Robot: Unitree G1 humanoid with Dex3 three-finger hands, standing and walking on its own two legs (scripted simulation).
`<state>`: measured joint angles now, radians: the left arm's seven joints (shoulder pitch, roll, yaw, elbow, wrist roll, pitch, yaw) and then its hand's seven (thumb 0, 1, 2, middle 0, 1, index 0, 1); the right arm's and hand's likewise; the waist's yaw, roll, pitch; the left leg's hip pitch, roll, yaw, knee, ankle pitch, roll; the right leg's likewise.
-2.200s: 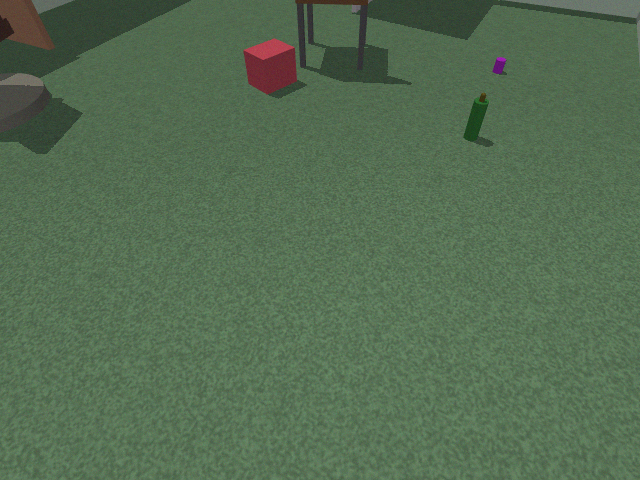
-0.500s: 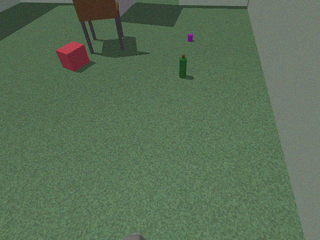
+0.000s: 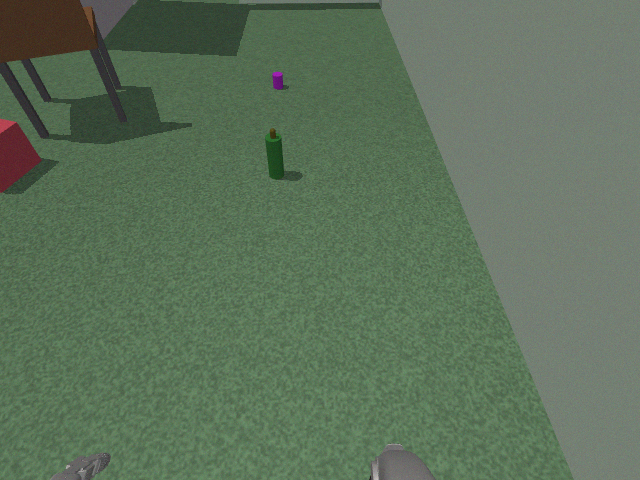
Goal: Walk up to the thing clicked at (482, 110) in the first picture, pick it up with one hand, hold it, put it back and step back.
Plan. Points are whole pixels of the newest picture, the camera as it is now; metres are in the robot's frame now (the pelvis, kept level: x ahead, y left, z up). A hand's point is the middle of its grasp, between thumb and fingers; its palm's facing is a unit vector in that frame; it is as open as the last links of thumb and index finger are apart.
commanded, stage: walk up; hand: left
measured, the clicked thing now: (274, 153) +1.56 +0.14 -0.65
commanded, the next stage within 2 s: none
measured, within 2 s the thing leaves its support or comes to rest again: neither
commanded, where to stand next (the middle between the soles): +1.21 -0.05 m, yaw -2 degrees
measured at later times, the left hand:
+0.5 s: hand (168, 367) +0.33 +0.24 -0.14, palm faces -0.05 -0.93 -0.35, open 7.3 cm
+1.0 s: hand (204, 216) +0.66 +0.23 -0.13, palm faces -0.14 -0.91 -0.39, open 7.3 cm
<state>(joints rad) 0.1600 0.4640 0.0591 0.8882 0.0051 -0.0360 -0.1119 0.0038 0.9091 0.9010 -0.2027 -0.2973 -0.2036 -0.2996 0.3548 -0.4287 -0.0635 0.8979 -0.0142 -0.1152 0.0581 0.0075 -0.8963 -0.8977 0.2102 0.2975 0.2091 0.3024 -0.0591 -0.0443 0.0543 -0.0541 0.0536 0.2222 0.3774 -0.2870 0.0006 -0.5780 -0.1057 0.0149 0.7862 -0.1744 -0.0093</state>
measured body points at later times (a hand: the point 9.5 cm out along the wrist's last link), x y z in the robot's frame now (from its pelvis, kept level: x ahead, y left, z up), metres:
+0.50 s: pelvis +0.28 -0.03 -0.01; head +0.29 -0.03 +0.44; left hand +0.33 +0.29 -0.12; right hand +0.35 -0.36 -0.11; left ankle +0.43 +0.12 -0.71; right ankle +0.23 -0.15 -0.74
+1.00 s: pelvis +0.53 -0.04 -0.01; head +0.53 -0.06 +0.44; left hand +0.67 +0.28 -0.11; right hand +0.52 -0.37 -0.13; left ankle +0.46 +0.10 -0.74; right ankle +0.65 -0.19 -0.73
